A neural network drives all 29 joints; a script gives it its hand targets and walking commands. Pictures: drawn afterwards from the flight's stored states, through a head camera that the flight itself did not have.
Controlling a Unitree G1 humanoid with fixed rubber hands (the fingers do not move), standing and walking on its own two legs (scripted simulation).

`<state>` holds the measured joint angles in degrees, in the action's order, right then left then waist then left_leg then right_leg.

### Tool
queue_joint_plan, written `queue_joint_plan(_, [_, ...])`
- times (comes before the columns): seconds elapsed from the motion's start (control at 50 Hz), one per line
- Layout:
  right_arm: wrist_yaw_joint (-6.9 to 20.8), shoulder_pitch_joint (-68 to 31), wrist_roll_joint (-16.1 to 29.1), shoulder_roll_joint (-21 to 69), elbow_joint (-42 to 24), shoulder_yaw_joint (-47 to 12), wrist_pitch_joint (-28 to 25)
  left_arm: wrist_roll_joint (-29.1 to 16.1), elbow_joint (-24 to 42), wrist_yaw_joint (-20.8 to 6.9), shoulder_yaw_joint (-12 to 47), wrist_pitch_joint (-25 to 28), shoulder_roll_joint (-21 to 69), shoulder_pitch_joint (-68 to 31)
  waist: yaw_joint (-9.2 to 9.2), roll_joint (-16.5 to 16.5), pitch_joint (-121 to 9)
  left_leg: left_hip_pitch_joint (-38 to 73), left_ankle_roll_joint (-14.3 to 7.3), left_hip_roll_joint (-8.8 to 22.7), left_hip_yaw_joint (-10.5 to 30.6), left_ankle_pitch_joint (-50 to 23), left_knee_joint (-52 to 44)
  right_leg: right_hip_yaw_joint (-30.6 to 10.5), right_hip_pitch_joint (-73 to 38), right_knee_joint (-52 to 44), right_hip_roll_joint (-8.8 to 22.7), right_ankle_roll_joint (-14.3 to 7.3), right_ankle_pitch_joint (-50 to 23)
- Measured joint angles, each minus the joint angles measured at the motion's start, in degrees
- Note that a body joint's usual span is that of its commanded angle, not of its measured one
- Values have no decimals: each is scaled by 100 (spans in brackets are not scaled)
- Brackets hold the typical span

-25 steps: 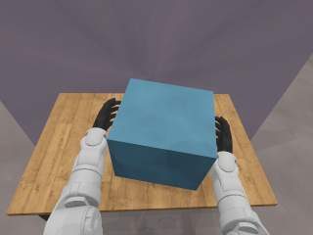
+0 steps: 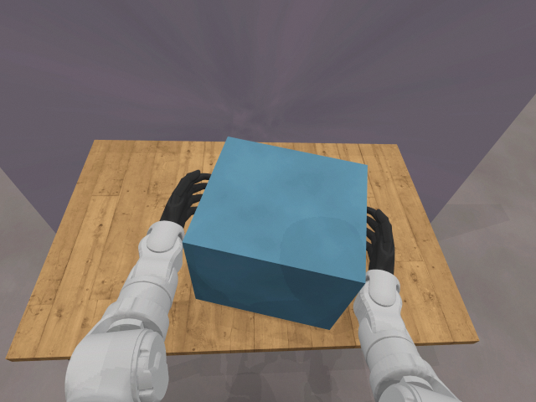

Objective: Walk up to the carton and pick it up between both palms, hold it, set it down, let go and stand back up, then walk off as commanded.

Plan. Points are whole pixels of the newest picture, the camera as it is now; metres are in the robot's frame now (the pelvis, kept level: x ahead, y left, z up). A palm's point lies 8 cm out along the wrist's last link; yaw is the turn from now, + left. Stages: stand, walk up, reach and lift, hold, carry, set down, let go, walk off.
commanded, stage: set down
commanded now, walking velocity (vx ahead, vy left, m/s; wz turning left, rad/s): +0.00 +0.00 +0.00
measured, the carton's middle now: (279, 233) +0.39 -0.02 +0.00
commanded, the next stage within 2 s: none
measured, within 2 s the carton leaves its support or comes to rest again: rests again in 0.60 s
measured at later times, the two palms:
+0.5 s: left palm (184, 223) +0.41 +0.14 +0.00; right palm (373, 273) +0.32 -0.18 -0.02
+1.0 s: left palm (184, 235) +0.40 +0.14 -0.03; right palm (370, 279) +0.32 -0.18 -0.04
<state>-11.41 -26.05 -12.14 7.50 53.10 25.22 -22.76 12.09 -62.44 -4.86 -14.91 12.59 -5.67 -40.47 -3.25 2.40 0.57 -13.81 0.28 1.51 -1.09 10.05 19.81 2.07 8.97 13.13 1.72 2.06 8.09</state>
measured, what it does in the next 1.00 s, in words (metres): stands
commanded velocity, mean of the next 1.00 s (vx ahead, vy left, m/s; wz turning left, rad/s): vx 0.00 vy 0.00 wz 0.00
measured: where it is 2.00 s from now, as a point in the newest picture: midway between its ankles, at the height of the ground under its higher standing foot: outside the picture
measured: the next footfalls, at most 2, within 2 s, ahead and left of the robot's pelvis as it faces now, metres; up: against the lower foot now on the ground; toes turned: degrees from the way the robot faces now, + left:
none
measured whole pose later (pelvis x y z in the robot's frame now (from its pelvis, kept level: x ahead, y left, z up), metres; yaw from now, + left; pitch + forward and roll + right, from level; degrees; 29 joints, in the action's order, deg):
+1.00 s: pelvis -0.02 +0.00 -0.02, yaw -1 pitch +20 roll -2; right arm -12.1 -34.2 -11.2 5.9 68.3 26.9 -35.9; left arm 7.1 -85.4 -3.7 -13.0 33.0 -11.4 -49.5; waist -5.7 -0.2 -7.3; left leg -39.3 0.6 2.8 0.0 10.9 30.0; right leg 2.6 34.4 23.6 0.6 1.5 9.3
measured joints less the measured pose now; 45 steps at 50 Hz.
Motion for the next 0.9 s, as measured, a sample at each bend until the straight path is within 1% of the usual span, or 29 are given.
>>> queue_joint_plan(0.08, [-17,-59,-75,29,168,87,-128,-101,-326,19,58,232,-93,-79,-23,-21,-107,-234,14,16,31,-25,34,28,216,18,-18,-16,-23])
queue_joint_plan(0.2, [-85,-187,-156,71,405,210,-268,-138,-867,9,57,527,-233,-333,-74,-53,-185,-565,18,31,58,-34,135,49,548,138,-33,-22,-15])
queue_joint_plan(0.3, [-131,-228,-198,90,507,294,-443,-234,-1166,11,182,767,-309,-511,-122,-90,-338,-938,21,35,83,-38,238,70,911,241,-36,-26,-10])
queue_joint_plan(0.44, [-122,-313,-130,25,703,321,-657,-262,-1585,33,115,1106,-327,-708,-137,-134,-487,-1334,12,61,61,16,413,40,1307,386,-56,-23,14])
queue_joint_plan(0.6, [-118,-355,-103,-17,964,301,-883,-335,-1807,88,186,1420,-368,-667,-164,-187,-512,-1699,20,91,83,68,596,53,1647,527,-84,-34,49])
queue_joint_plan(0.72, [-114,-337,1,-18,1034,198,-1213,-465,-1886,92,278,1840,-407,-578,-176,-227,-675,-2108,37,120,134,103,787,93,2028,690,-113,-47,81])
queue_joint_plan(0.78, [-125,-399,64,-81,1131,117,-1290,-494,-1936,96,255,1934,-406,-614,-171,-216,-687,-2206,35,120,137,99,833,94,2143,771,-112,-49,96])
queue_joint_plan(0.86, [-126,-557,96,-104,1276,134,-1325,-586,-2009,107,316,1974,-462,-700,-221,-235,-687,-2324,38,109,153,83,895,107,2280,890,-99,-53,120])
queue_joint_plan(0.9, [-125,-623,83,-104,1335,161,-1329,-562,-2093,110,276,2004,-492,-753,-238,-264,-732,-2421,36,118,160,84,945,111,2369,928,-108,-57,116])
